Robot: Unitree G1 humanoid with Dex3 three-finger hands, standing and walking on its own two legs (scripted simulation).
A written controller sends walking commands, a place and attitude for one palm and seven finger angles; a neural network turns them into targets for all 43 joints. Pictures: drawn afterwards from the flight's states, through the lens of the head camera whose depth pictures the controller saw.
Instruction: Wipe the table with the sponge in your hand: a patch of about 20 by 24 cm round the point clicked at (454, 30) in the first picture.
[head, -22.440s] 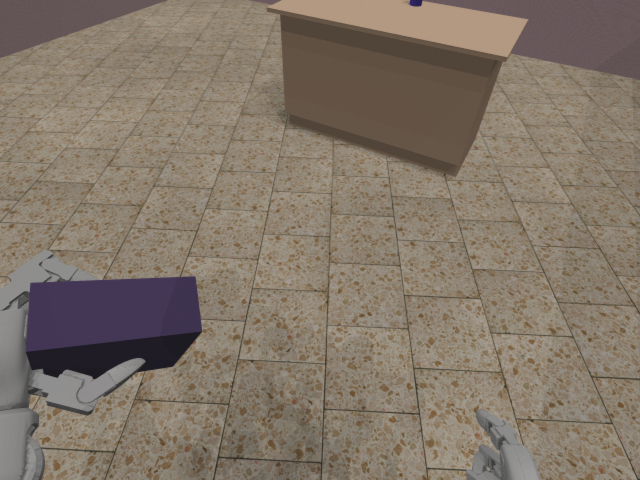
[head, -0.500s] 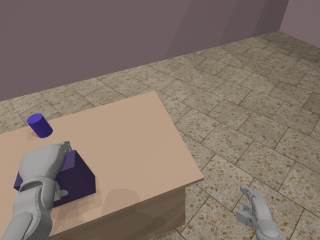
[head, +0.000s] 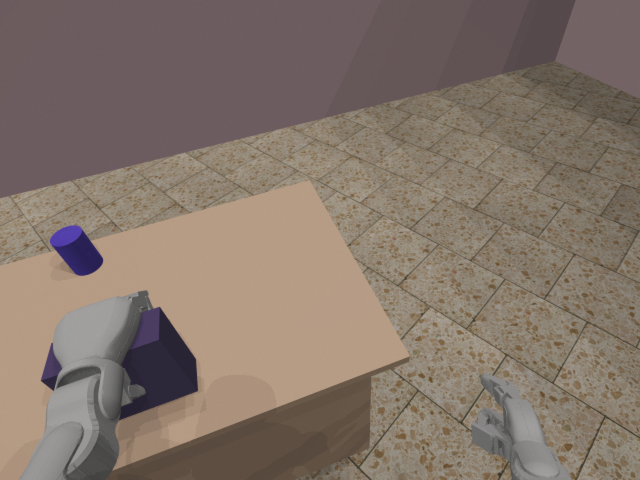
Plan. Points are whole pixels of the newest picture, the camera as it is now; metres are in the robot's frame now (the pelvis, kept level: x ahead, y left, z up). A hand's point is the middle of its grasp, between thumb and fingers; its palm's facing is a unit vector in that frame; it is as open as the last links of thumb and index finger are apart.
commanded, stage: move the sponge above the wiping area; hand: left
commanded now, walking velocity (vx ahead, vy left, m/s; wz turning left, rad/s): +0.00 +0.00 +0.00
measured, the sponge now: (136, 376) +0.23 +0.29 +0.00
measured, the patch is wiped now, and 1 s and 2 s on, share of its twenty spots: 0.00 0.00 0.00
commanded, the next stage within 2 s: lower the sponge onto the table in 1.40 s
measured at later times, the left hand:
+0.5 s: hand (135, 354) +0.24 +0.29 +0.03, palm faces -0.07 -0.09 -0.99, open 9.8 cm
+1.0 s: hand (144, 361) +0.24 +0.29 +0.01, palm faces -0.09 -0.10 -0.99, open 9.8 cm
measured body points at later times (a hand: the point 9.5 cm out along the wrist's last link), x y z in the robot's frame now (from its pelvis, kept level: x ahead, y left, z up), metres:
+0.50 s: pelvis +0.00 +0.01 +0.00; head -0.01 -0.03 +0.45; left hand +0.24 +0.29 +0.08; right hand +0.23 -0.20 -0.09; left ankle +0.05 +0.11 -0.74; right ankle -0.04 -0.07 -0.74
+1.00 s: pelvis +0.00 +0.00 +0.00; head -0.01 -0.03 +0.45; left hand +0.24 +0.29 +0.07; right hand +0.22 -0.23 -0.10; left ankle +0.05 +0.11 -0.74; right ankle -0.04 -0.07 -0.74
